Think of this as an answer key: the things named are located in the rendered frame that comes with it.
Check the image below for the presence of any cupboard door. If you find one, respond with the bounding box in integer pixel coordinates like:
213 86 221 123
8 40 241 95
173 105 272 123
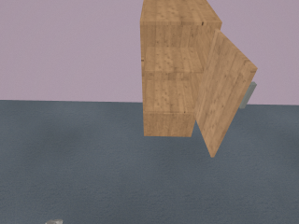
193 28 258 158

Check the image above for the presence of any handle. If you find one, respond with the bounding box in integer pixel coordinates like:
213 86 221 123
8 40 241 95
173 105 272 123
239 81 257 109

